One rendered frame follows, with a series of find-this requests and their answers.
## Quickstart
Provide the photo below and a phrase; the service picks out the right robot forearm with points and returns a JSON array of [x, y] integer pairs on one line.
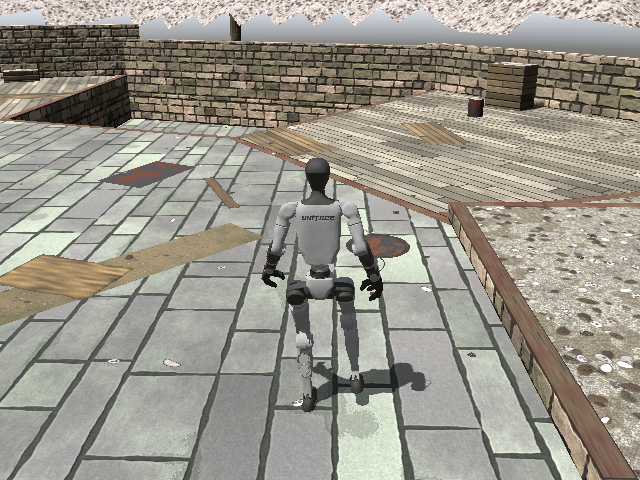
[[369, 265]]

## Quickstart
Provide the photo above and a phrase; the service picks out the right robot hand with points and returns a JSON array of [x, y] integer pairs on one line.
[[378, 286]]

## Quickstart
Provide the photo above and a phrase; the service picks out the left robot forearm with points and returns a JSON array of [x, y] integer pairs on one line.
[[271, 261]]

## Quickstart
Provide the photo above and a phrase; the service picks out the left robot hand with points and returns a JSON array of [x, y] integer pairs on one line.
[[267, 281]]

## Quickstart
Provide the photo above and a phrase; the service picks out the robot left upper arm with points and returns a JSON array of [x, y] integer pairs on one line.
[[286, 212]]

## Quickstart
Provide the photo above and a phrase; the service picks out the robot head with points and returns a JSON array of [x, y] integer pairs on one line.
[[317, 172]]

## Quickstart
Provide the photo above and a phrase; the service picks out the robot right upper arm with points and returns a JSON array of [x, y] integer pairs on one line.
[[350, 210]]

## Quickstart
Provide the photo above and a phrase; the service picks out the right robot thigh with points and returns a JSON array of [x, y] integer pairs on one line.
[[344, 291]]

